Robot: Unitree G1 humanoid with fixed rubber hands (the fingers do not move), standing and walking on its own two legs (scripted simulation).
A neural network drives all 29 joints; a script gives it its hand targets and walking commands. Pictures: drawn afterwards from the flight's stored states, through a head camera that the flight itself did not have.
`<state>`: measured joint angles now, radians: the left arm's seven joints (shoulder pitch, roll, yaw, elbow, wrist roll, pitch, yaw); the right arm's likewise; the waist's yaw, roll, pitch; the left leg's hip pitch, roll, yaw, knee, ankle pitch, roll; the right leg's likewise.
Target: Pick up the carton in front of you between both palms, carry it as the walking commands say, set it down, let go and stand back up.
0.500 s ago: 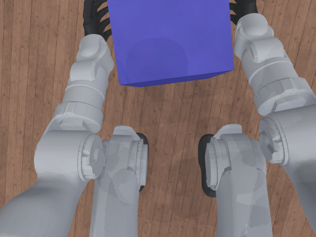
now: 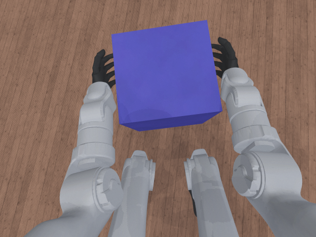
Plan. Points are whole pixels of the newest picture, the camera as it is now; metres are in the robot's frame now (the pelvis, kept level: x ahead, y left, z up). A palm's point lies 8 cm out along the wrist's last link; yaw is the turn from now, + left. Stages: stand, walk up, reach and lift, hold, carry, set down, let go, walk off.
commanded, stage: reach and lift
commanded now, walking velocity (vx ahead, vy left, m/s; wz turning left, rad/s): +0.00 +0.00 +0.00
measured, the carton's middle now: (165, 87) +0.49 +0.00 -0.13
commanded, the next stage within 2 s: none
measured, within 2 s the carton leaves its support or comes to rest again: neither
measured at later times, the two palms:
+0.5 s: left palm (69, 66) +0.45 +0.15 +0.10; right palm (263, 54) +0.45 -0.15 +0.09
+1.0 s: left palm out of the picture +0.41 +0.15 +0.25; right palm out of the picture +0.41 -0.15 +0.24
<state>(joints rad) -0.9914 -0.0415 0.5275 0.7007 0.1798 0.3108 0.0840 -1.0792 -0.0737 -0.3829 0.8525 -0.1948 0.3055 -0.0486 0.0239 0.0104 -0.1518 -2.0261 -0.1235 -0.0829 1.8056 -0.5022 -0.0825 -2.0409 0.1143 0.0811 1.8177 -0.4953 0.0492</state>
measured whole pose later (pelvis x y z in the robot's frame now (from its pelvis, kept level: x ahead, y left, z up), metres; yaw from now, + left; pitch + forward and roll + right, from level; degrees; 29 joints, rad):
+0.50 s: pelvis +0.05 +0.00 +0.14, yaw -1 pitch +32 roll +0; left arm -0.64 -0.10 0.40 0.62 0.14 0.30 0.08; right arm -0.68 0.03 -0.33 0.70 -0.15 0.30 -0.06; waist 0.02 0.01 -0.24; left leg -1.45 -0.11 -0.11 1.39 -0.50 -0.05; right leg -1.46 0.11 0.10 1.39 -0.49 0.03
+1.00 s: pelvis +0.10 +0.00 +0.27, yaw -1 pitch +13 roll +0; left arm -0.30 -0.15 0.30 0.52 0.17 0.34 0.05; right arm -0.31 0.11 -0.27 0.56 -0.17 0.34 -0.06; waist 0.01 0.00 -0.17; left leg -0.64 -0.07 -0.14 0.75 -0.34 -0.02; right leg -0.64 0.07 0.14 0.75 -0.34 0.01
